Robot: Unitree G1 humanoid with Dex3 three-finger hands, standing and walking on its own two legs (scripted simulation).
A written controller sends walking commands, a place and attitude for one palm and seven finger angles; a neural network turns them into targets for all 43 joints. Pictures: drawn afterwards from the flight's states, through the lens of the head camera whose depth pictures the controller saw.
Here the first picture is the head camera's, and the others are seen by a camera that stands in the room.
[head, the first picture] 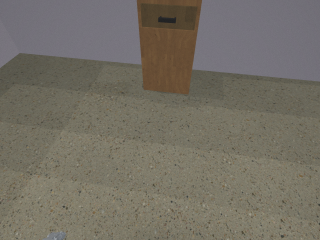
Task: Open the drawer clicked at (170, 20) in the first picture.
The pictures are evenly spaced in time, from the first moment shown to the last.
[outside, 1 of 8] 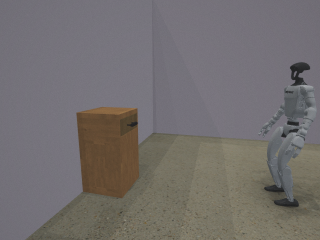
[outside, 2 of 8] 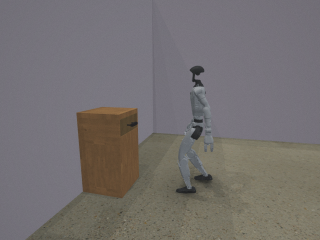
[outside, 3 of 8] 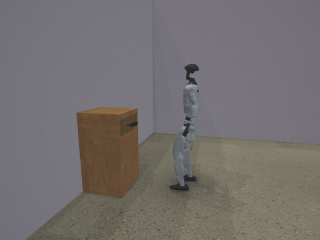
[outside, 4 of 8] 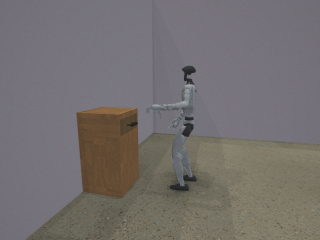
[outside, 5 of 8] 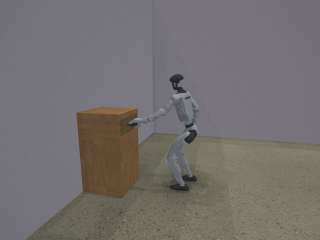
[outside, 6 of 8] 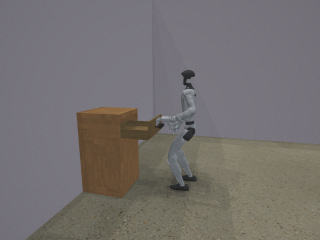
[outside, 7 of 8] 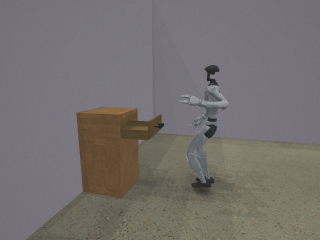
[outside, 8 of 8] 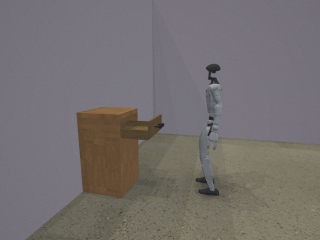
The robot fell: no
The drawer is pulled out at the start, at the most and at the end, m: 0.00 0.30 0.29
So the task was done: yes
